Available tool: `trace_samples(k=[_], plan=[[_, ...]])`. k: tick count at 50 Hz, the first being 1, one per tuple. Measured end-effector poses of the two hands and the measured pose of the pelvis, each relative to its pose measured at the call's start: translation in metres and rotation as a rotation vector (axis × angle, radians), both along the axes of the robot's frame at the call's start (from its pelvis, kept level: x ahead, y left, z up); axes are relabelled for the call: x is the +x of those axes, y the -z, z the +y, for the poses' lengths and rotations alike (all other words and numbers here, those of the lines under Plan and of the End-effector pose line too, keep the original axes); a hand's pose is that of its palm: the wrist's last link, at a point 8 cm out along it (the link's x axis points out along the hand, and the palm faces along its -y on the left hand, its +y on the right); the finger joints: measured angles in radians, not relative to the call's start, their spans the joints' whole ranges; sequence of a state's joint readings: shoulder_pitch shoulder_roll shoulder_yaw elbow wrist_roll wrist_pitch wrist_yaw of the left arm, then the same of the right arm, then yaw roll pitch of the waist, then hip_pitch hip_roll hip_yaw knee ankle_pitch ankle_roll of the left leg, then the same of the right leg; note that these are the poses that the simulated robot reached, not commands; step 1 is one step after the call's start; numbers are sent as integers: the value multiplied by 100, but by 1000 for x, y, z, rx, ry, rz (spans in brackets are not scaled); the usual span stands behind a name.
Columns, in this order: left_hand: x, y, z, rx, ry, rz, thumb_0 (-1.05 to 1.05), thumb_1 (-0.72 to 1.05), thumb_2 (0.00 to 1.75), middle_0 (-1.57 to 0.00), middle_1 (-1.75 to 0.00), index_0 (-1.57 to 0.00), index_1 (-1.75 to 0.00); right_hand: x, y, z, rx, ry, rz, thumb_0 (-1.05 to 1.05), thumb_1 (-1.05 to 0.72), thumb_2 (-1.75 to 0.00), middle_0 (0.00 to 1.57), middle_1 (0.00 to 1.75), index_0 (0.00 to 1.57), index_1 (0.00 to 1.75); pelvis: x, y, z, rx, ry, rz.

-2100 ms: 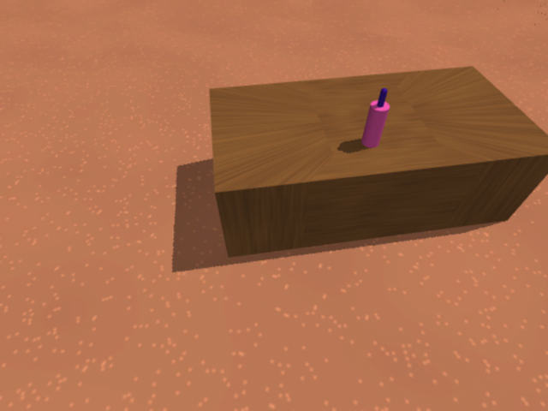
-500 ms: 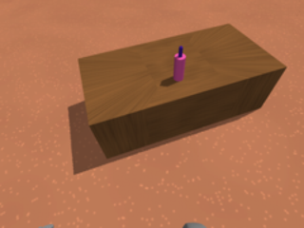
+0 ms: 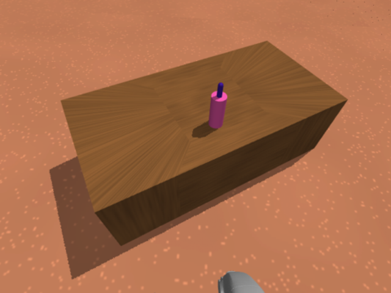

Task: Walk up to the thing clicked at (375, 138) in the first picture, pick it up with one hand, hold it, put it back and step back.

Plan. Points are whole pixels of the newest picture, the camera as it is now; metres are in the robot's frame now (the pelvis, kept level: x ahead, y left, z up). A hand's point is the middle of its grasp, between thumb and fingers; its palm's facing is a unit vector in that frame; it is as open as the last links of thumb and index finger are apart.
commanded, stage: walk up
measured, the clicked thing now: (218, 105) +0.85 -0.13 -0.23
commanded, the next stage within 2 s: none
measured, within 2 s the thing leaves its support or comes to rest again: neither
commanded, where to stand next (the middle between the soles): +0.30 +0.08 m, yaw -4 degrees
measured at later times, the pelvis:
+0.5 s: pelvis +0.16 +0.07 -0.01, yaw -3 degrees
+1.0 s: pelvis +0.22 +0.10 -0.01, yaw -6 degrees
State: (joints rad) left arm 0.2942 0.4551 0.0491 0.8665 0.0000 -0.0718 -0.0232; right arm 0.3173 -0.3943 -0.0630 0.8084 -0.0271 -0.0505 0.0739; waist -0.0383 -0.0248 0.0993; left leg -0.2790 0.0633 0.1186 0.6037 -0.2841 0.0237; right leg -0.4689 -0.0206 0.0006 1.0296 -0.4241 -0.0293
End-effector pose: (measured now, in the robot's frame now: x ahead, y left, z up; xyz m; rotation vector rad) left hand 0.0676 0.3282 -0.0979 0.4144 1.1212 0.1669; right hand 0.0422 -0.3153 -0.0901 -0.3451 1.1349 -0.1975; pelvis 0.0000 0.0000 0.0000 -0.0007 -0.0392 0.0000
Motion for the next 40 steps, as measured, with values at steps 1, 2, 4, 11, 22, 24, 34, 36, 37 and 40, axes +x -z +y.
trace_samples(k=[1, 2, 4, 11, 22, 24, 34, 36, 37, 40], plan=[[11, -3, 0, -2, 11, -4, 1, 90, 90, -20, -30, -20, -30, 0, 0, 2, 3, 5, 16, 1, -91, -90, 21, 30, 21, 30, 7, -1, 2, 1, 3, 2], [22, -5, 0, -2, 21, -9, 1, 90, 90, -20, -30, -20, -30, 0, 2, 3, 7, 10, 30, 1, -91, -90, 21, 30, 21, 30, 13, -2, 3, 1, 6, 2], [44, -10, -2, 1, 39, -20, 1, 90, 90, -20, -30, -20, -30, 2, 6, 4, 16, 21, 55, 1, -91, -90, 21, 30, 21, 30, 27, -3, 5, 2, 11, 3], [99, -13, -1, 55, 42, -104, 0, 90, 90, -20, -30, -21, -30, 42, 40, 5, 48, 37, 97, 1, -91, -90, 21, 30, 21, 30, 76, 15, 4, -12, 27, -14], [110, -25, 49, 81, -17, -10, 0, 90, 90, -21, -31, -21, -30, 163, 25, 41, 47, -33, -13, 1, -91, -90, 21, 30, 21, 29, 138, 5, 47, -10, 47, -3], [115, -18, 66, 81, -22, 15, 0, 90, 90, -21, -31, -21, -30, 181, 22, 50, 26, -33, -29, 1, -91, -90, 20, 30, 21, 29, 151, 8, 60, -12, 52, 0], [179, 23, 108, 23, -3, 90, 1, 90, 90, -20, -30, -20, -30, 219, 8, 107, -27, 17, -62, 1, -91, -90, 21, 30, 21, 30, 193, 14, 106, -9, 86, -2], [192, 24, 106, 4, 10, 93, 1, 90, 90, -20, -30, -20, -30, 219, 6, 112, -28, 24, -49, 1, -91, -90, 21, 30, 21, 30, 200, 10, 109, -8, 92, 2], [197, 24, 105, -3, 15, 97, 1, 90, 90, -20, -30, -20, -30, 218, 6, 113, -30, 28, -43, 1, -91, -90, 21, 30, 21, 30, 202, 10, 110, -7, 96, 5], [212, 25, 101, -12, 24, 107, 0, 90, 90, -20, -30, -20, -30, 216, 9, 112, -36, 44, -25, 1, -90, -90, 21, 30, 21, 30, 210, 10, 112, -4, 103, 10]])
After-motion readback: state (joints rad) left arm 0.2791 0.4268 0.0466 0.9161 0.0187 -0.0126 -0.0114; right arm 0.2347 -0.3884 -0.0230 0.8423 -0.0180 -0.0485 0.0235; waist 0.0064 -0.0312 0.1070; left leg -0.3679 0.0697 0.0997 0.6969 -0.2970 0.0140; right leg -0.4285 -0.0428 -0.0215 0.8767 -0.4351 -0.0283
